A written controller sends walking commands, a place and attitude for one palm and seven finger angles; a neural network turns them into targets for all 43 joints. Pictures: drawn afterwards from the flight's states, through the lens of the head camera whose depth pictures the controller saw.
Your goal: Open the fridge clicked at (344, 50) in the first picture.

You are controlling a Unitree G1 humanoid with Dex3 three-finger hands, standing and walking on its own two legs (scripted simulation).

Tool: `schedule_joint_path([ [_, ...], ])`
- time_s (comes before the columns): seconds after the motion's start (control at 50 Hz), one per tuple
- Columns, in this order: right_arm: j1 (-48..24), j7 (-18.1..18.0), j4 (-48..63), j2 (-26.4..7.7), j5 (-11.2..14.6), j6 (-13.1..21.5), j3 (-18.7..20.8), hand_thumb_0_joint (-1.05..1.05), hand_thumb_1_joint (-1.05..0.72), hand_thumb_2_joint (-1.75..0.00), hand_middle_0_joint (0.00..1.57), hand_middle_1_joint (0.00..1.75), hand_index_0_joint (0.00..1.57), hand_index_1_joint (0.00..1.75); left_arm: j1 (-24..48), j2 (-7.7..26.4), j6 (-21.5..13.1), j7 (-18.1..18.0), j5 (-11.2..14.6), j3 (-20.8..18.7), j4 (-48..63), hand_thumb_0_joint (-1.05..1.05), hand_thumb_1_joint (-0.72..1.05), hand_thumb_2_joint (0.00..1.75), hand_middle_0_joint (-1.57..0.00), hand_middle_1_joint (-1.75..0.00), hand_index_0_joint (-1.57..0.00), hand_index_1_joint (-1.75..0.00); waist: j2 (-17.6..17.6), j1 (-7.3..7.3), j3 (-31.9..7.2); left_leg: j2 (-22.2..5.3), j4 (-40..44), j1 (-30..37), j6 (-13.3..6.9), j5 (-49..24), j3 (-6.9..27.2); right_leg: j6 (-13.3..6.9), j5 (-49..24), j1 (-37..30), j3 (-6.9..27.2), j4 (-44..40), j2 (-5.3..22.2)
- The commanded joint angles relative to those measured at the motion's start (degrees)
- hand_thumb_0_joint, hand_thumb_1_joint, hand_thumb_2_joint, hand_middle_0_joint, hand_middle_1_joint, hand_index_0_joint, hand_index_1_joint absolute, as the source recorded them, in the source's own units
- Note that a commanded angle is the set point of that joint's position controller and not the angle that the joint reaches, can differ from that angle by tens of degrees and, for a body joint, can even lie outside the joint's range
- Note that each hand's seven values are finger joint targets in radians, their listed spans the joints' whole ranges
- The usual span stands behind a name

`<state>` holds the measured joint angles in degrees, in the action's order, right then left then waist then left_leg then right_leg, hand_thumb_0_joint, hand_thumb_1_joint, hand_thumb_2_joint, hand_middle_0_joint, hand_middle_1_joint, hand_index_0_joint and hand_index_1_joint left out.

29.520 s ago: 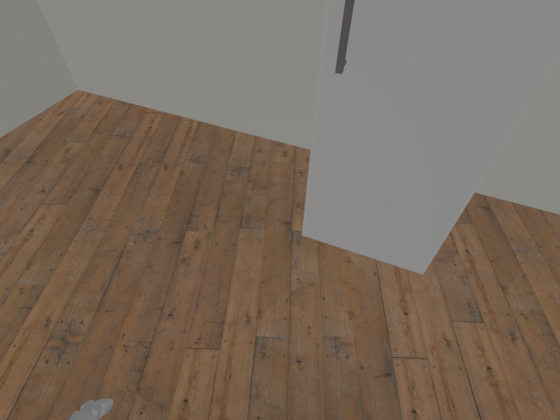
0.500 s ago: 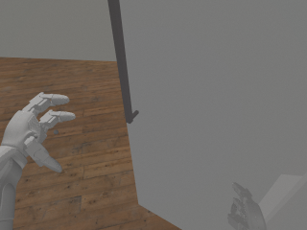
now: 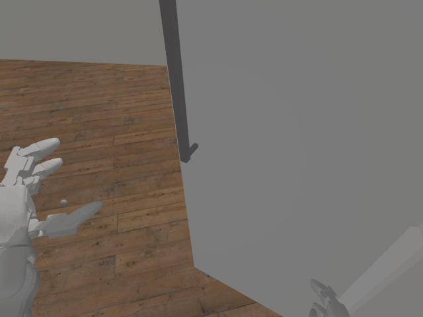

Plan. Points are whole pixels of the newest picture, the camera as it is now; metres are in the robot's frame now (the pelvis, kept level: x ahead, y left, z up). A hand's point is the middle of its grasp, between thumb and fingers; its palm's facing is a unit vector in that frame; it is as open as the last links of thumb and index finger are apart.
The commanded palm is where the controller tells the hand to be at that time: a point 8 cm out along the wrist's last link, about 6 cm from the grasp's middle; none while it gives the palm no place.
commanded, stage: draw the hand back to the body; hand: left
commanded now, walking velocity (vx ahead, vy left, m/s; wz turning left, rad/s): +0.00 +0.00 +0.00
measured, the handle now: (181, 70) +0.45 +0.11 +0.28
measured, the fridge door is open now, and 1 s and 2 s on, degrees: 67 67 67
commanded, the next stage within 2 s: step back with the hand held close in 0.66 s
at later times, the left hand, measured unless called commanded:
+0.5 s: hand (50, 222) +0.19 +0.26 +0.16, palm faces +0.50 -0.79 -0.36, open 7.6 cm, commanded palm +0.15 +0.29 +0.17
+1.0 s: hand (56, 216) +0.20 +0.26 +0.16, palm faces +0.43 -0.80 -0.43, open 7.4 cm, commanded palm +0.14 +0.30 +0.18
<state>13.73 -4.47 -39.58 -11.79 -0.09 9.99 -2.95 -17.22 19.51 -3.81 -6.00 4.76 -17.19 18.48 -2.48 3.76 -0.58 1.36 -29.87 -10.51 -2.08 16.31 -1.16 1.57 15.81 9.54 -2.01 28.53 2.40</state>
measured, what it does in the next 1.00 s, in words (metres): stands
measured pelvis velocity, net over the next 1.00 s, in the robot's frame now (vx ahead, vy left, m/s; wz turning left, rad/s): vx -0.01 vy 0.00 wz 0.00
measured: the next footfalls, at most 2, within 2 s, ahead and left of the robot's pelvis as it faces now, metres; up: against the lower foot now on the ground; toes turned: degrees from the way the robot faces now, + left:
right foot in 1.76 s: -0.18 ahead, -0.12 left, +0.00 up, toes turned -1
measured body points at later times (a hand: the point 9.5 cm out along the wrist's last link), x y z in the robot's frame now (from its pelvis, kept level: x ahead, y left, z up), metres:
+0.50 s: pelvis +0.01 -0.01 +0.00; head -0.01 -0.02 +0.45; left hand +0.16 +0.30 +0.18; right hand +0.21 -0.22 -0.07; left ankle +0.00 +0.09 -0.74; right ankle +0.00 -0.14 -0.74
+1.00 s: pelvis -0.01 +0.00 +0.00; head +0.00 -0.01 +0.45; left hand +0.17 +0.30 +0.18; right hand +0.17 -0.24 -0.08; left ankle +0.00 +0.09 -0.74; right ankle +0.00 -0.14 -0.74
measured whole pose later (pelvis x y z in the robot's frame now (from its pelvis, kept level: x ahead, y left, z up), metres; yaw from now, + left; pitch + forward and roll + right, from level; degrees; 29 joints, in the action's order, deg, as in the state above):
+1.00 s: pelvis -0.01 +0.00 +0.00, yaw +0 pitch -1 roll -1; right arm 10.6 -4.7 -34.5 -13.4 0.1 3.1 -0.2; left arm -26.6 21.3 -9.4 -6.9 2.8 -22.2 23.4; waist -1.7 1.3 1.2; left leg 0.3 -30.5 -14.2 -1.7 15.6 -0.9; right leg 1.2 14.2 12.4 -2.4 27.3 1.3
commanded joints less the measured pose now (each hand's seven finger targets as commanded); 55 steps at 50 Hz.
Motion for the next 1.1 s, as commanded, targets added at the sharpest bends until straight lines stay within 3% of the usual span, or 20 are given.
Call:
schedule_joint_path([
  [0.0,-9.7,-0.4,11.0,-7.4,0.3,3.6,3.4,0.00,-0.90,-0.90,0.20,0.30,0.20,0.30,4.7,11.6,-4.7,-0.9,-0.5,-7.0,14.5,0.00,0.43,0.67,-0.22,-0.58,-0.22,-0.58,-1.1,0.68,-5.6,-3.7,7.4,1.4,1.3,-11.8,3.7,-3.2,-8.0,-2.1,-0.7,-3.7,-0.2],
  [0.1,-9.2,-0.1,11.4,-7.2,0.4,2.9,3.8,0.00,-0.90,-0.90,0.20,0.30,0.20,0.30,-0.4,11.7,-4.7,-0.8,-0.6,-8.4,15.4,0.00,0.61,0.76,-0.21,-0.47,-0.21,-0.47,-2.6,0.87,-4.0,-4.0,6.9,1.7,1.9,-15.9,3.2,-3.3,-10.5,-2.3,-0.8,-4.1,-0.2],
  [0.16,-8.7,-0.3,11.5,-7.4,0.5,2.3,4.1,0.00,-0.90,-0.90,0.20,0.30,0.20,0.30,-2.4,11.8,-4.4,-0.8,-0.6,-9.1,14.5,0.00,0.72,0.81,-0.21,-0.41,-0.21,-0.41,0.2,0.77,-3.0,-4.2,6.7,1.3,1.7,-16.3,2.9,-3.2,-11.0,-2.1,-0.9,-4.6,-0.4],
  [0.24,-8.3,-0.4,11.9,-7.1,0.5,2.2,4.2,0.00,-0.90,-0.90,0.20,0.30,0.20,0.30,-3.6,11.6,-4.4,-1.1,-0.7,-9.1,16.0,0.00,0.86,0.88,-0.20,-0.32,-0.20,-0.32,-3.1,0.65,-3.7,-4.0,6.4,2.0,1.8,-15.9,2.7,-3.1,-10.8,-1.7,-0.8,-4.5,-0.1],
  [0.26,-8.4,-0.5,11.7,-7.3,0.4,2.1,4.3,0.00,-0.90,-0.90,0.20,0.30,0.20,0.30,-4.6,11.8,-4.2,-1.2,-0.8,-9.3,15.4,0.00,0.90,0.90,-0.20,-0.30,-0.20,-0.30,-1.6,0.72,-3.5,-4.0,6.1,1.9,1.5,-16.8,2.5,-3.1,-11.8,-2.1,-0.7,-4.9,-0.1],
  [0.32,-8.4,-0.6,11.9,-7.2,0.4,2.4,4.1,0.00,-0.90,-0.90,0.20,0.30,0.20,0.30,-1.5,11.2,-4.1,-1.5,-1.0,-7.7,17.8,0.00,0.90,0.90,-0.20,-0.30,-0.20,-0.30,-3.5,0.22,-4.2,-3.8,5.9,2.9,1.3,-15.7,2.6,-2.9,-11.1,-1.3,-0.6,-4.9,0.1],
  [0.36,-8.2,-0.9,11.5,-7.4,0.2,2.5,4.2,0.00,-0.90,-0.90,0.20,0.30,0.20,0.30,-0.8,11.6,-3.8,-1.8,-1.2,-7.7,17.8,0.00,0.90,0.90,-0.20,-0.30,-0.20,-0.30,-1.2,-0.01,-4.1,-3.7,5.6,2.8,0.9,-15.3,2.4,-2.9,-11.3,-1.3,-0.5,-5.5,0.0],
  [0.44,-8.7,-1.1,11.6,-7.0,0.3,2.2,4.0,0.00,-0.90,-0.90,0.20,0.30,0.20,0.30,-1.3,11.3,-3.4,-2.0,-1.2,-7.8,16.1,0.00,0.90,0.90,-0.20,-0.30,-0.20,-0.30,-1.1,0.20,-3.2,-3.3,5.8,2.5,0.8,-13.5,2.2,-2.9,-10.1,-0.9,-0.6,-5.4,0.0],
  [0.46,-8.6,-1.2,11.4,-7.2,0.2,2.0,4.1,0.00,-0.90,-0.90,0.20,0.30,0.20,0.30,-1.9,11.9,-3.2,-2.0,-1.1,-8.5,15.3,0.00,0.90,0.90,-0.20,-0.30,-0.20,-0.30,0.4,0.32,-3.1,-3.4,5.8,2.1,0.6,-13.6,2.3,-2.9,-10.4,-1.2,-0.5,-5.8,0.1],
  [0.54,-9.3,-1.2,11.7,-6.7,0.3,1.7,3.8,0.00,-0.90,-0.90,0.20,0.30,0.20,0.30,-1.7,11.3,-3.2,-1.7,-0.8,-8.3,14.7,0.00,0.90,0.90,-0.20,-0.30,-0.20,-0.30,-1.6,0.41,-2.4,-3.3,6.1,2.2,0.7,-12.0,2.1,-2.8,-9.1,-0.8,-0.4,-5.9,0.2],
  [0.6,-9.7,-1.2,11.8,-6.6,0.3,1.6,3.7,0.00,-0.90,-0.90,0.20,0.30,0.20,0.30,-1.4,11.4,-3.2,-1.5,-0.7,-8.2,14.6,0.00,0.90,0.90,-0.20,-0.30,-0.20,-0.30,-0.9,0.54,-1.6,-3.3,6.0,1.6,0.4,-11.5,1.8,-2.7,-8.9,-1.0,-0.2,-6.5,0.3],
  [0.74,-9.6,-1.3,11.9,-6.5,0.3,2.2,3.9,0.00,-0.90,-0.90,0.20,0.30,0.20,0.30,-2.8,12.3,-3.9,-1.5,-0.7,-9.1,16.0,0.00,0.90,0.90,-0.20,-0.30,-0.20,-0.30,-1.4,0.83,-3.9,-3.1,5.7,2.8,0.3,-12.6,1.7,-2.7,-10.0,-1.9,-0.2,-6.1,0.3],
  [0.76,-10.0,-1.3,11.9,-6.7,0.2,2.3,3.8,0.00,-0.90,-0.90,0.20,0.30,0.20,0.30,-0.3,13.2,-4.0,-1.5,-0.7,-9.3,18.1,0.00,0.90,0.90,-0.20,-0.30,-0.20,-0.30,-1.7,0.86,-4.3,-3.1,5.6,2.8,0.1,-13.0,1.7,-2.7,-10.7,-2.4,0.0,-6.7,0.5],
  [0.78,-9.4,-1.2,13.7,-7.1,0.6,0.8,3.8,0.00,-0.90,-0.90,0.20,0.30,0.20,0.30,9.0,19.8,-7.1,-2.2,-1.0,-16.7,22.8,0.00,0.90,0.90,-0.20,-0.30,-0.20,-0.30,0.6,-1.46,2.4,-4.1,2.9,-1.9,-0.9,-8.6,2.8,-2.8,-13.9,2.4,8.5,-11.2,4.1],
  [0.8,-8.0,-1.1,11.3,-5.9,0.1,-0.1,3.5,0.00,-0.90,-0.90,0.20,0.30,0.20,0.30,2.3,14.9,-7.7,-1.7,-1.3,-13.4,15.3,0.00,0.90,0.90,-0.20,-0.30,-0.20,-0.30,5.4,-2.46,2.4,-3.7,0.4,-1.4,-0.7,-7.5,3.1,-3.7,-15.4,3.9,9.2,-11.7,6.5],
  [0.84,-7.6,-0.7,12.3,-6.2,0.1,-1.8,3.9,0.00,-0.90,-0.90,0.20,0.30,0.20,0.30,-3.3,11.5,-7.4,-1.3,-2.0,-10.0,12.2,0.00,0.90,0.90,-0.20,-0.30,-0.20,-0.30,8.1,-2.70,0.7,-3.5,-1.5,-1.5,-0.4,-8.3,2.6,-4.1,-17.9,3.7,9.2,-10.7,8.4],
  [0.86,-8.3,-0.7,12.8,-6.6,0.2,-2.3,4.2,0.00,-0.90,-0.90,0.20,0.30,0.20,0.30,-3.3,11.5,-8.0,-1.2,-2.2,-10.2,13.9,0.00,0.90,0.90,-0.20,-0.30,-0.20,-0.30,6.2,-2.49,-1.1,-3.9,-1.4,-1.6,-0.4,-11.4,2.7,-4.3,-22.8,1.7,8.3,-9.0,8.7],
  [0.9,-7.7,-0.7,13.7,-7.0,0.3,-3.4,4.5,0.00,-0.90,-0.90,0.20,0.30,0.20,0.30,-7.6,11.4,-8.6,-1.6,-2.2,-10.4,13.7,0.00,0.90,0.90,-0.20,-0.30,-0.20,-0.30,3.3,-2.46,-5.1,-5.0,0.3,-1.2,-0.4,-15.3,2.9,-3.9,-22.6,-0.1,6.6,-5.9,8.3],
  [0.98,-8.8,-0.9,16.3,-7.2,0.8,-5.1,4.9,0.00,-0.90,-0.90,0.20,0.30,0.20,0.30,-11.4,13.5,-9.6,-2.4,-2.1,-12.9,20.1,0.00,0.90,0.90,-0.20,-0.30,-0.20,-0.30,-0.4,-1.90,-9.7,-8.0,4.3,-2.3,-1.1,-23.6,6.2,-2.1,-20.9,-3.3,3.2,-0.5,4.4],
  [1.08,-8.5,-1.4,17.7,-7.0,0.6,-5.3,5.0,0.00,-0.90,-0.90,0.20,0.30,0.20,0.30,-12.1,15.5,-10.7,-2.9,-2.1,-15.4,24.3,0.00,0.90,0.90,-0.20,-0.30,-0.20,-0.30,-2.7,-1.72,-9.6,-9.3,6.4,-8.1,-1.6,-21.6,8.4,-1.7,-18.7,-5.4,2.9,3.1,2.3],
])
